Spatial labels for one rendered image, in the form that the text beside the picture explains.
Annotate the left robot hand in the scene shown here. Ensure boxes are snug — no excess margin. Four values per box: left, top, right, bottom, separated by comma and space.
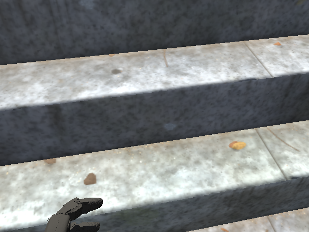
44, 197, 111, 232

